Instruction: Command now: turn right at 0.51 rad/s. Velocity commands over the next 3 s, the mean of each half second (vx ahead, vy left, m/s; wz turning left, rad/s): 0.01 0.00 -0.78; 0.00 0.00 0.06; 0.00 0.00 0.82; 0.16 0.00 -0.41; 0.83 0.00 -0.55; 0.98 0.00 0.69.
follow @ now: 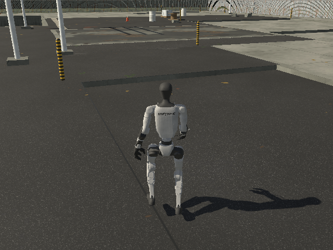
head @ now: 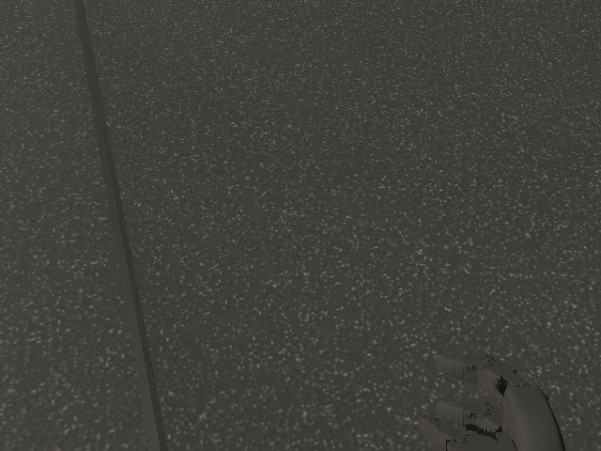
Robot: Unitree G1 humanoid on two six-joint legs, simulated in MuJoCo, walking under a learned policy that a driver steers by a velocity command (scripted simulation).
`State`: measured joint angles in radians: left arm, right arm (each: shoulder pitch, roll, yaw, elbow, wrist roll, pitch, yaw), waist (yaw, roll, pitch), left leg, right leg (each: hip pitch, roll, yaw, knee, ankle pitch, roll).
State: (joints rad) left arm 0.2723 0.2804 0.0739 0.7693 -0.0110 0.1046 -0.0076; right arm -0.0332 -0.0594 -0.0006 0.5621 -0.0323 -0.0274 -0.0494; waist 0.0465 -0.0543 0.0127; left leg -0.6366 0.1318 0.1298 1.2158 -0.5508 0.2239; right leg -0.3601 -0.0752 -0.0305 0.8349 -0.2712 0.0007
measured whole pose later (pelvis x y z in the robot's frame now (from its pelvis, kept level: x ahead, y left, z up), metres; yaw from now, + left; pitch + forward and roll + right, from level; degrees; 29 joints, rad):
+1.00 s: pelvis +0.11 -0.04 -0.04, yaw -21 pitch +3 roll -1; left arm 0.13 0.26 0.09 0.67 -0.01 0.00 0.02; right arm 0.22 -0.28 -0.10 0.69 0.04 0.05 -0.04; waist -0.04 0.02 0.05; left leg -0.36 -0.15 -0.32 0.46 -0.12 0.01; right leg -0.28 0.08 0.16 0.50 -0.33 0.05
